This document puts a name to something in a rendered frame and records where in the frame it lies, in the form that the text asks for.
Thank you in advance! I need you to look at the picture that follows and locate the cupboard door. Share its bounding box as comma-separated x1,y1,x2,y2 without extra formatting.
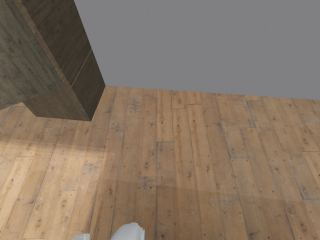
0,0,65,110

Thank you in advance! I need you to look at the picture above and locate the robot left thigh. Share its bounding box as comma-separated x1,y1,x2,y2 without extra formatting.
110,223,145,240

